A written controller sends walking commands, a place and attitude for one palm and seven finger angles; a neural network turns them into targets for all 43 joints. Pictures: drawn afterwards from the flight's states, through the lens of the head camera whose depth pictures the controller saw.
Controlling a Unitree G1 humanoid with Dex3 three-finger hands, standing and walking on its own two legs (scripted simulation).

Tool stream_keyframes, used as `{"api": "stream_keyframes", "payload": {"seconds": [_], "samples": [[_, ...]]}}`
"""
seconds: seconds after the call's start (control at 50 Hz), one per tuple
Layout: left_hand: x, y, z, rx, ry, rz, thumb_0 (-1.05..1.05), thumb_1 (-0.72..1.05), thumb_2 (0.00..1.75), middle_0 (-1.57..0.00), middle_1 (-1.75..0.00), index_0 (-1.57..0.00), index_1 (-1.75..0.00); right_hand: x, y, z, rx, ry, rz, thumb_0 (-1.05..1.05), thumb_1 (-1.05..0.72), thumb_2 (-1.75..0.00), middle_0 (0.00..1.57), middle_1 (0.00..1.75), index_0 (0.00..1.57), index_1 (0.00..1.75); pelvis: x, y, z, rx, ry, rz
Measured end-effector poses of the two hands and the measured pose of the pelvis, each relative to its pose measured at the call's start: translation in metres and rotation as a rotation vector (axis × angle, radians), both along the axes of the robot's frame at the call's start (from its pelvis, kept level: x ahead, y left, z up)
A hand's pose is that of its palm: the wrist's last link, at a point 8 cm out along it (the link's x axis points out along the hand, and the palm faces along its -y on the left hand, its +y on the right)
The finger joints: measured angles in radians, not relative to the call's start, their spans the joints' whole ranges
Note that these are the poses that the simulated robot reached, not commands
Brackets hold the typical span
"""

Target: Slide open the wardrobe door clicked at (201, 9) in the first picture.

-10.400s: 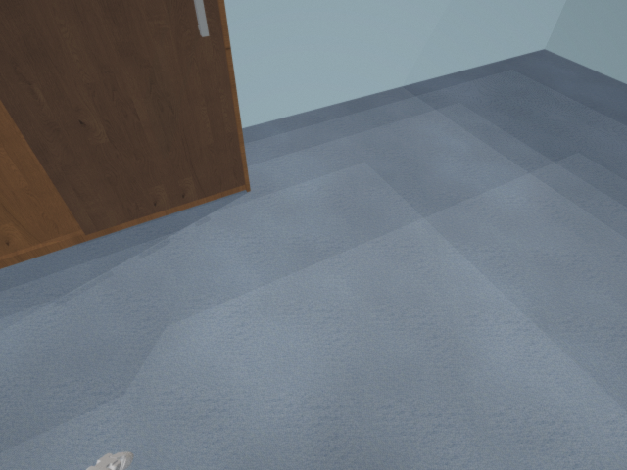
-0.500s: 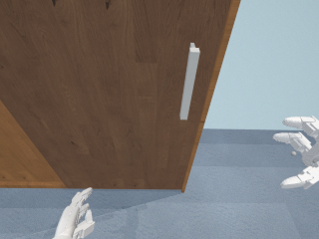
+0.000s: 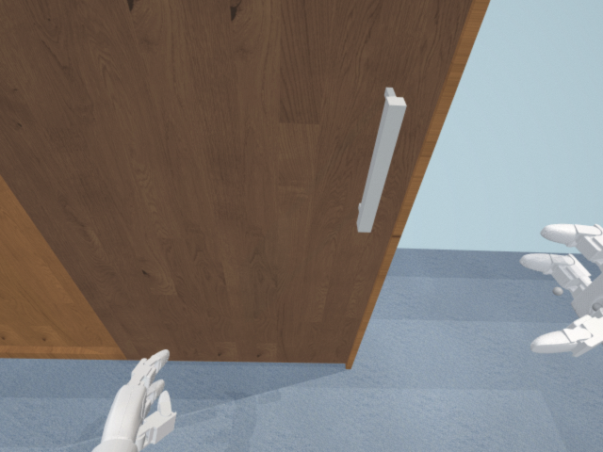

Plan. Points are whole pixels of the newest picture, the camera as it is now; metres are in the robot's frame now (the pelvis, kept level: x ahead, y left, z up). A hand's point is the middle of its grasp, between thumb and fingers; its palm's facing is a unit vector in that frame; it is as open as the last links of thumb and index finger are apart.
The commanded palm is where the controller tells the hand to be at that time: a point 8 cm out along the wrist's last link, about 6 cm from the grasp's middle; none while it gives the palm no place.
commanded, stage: move the hooked fingers beside the handle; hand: right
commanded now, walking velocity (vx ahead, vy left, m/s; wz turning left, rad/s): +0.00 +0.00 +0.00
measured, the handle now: (375, 166) +0.52 -0.10 +0.12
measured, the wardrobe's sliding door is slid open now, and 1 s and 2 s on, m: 0.00 0.00 0.00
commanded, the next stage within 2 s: none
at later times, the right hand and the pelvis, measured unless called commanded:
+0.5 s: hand (512, 253) +0.33 -0.25 +0.14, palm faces +0.02 +1.00 -0.01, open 14.0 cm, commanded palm +0.31 -0.29 +0.14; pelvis +0.00 -0.01 +0.00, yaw +1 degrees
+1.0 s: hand (455, 216) +0.40 -0.19 +0.13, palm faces -0.01 +1.00 +0.00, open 14.0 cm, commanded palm +0.38 -0.25 +0.14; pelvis +0.01 -0.02 +0.00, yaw +1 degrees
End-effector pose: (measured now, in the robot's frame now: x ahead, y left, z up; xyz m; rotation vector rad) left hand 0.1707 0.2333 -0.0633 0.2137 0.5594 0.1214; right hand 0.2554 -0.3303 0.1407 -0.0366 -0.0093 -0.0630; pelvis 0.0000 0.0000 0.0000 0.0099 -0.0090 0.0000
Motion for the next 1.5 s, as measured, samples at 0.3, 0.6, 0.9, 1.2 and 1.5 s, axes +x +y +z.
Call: {"api": "stream_keyframes", "payload": {"seconds": [0.3, 0.6, 0.9, 1.2, 1.5], "samples": [[-0.020, 0.012, -0.006, 0.007, 0.042, 0.068, 0.01, 0.90, 0.90, -0.20, -0.30, -0.20, -0.30, 0.042, 0.024, -0.002, 0.016, 0.003, 0.052, -0.01, 0.50, -0.30, 0.30, 1.20, 0.30, 1.20, -0.001, -0.001, -0.001, -0.005, 0.017, 0.014], [-0.036, -0.001, -0.012, 0.013, 0.112, 0.084, 0.01, 0.90, 0.90, -0.20, -0.30, -0.20, -0.30, 0.070, 0.036, -0.006, 0.026, 0.005, 0.060, -0.01, 0.50, -0.30, 0.30, 1.20, 0.30, 1.20, -0.001, -0.015, -0.001, 0.002, 0.027, 0.012], [-0.044, -0.013, -0.020, -0.008, 0.192, 0.102, 0.01, 0.90, 0.90, -0.20, -0.30, -0.20, -0.30, 0.118, 0.070, -0.008, 0.035, 0.015, 0.074, -0.01, 0.50, -0.30, 0.30, 1.20, 0.30, 1.20, 0.007, -0.024, 0.000, -0.001, 0.052, 0.025], [-0.065, 0.002, -0.033, -0.007, 0.320, 0.145, 0.01, 0.90, 0.90, -0.20, -0.30, -0.20, -0.30, 0.157, 0.097, -0.010, 0.040, 0.030, 0.059, -0.01, 0.50, -0.30, 0.30, 1.20, 0.30, 1.20, 0.012, -0.018, -0.001, -0.004, 0.079, 0.026], [-0.098, 0.021, -0.044, -0.013, 0.423, 0.196, 0.01, 0.90, 0.90, -0.20, -0.30, -0.20, -0.30, 0.181, 0.118, -0.010, 0.043, 0.019, 0.052, -0.01, 0.50, -0.30, 0.30, 1.20, 0.30, 1.20, 0.011, -0.007, -0.004, -0.007, 0.109, 0.033]]}}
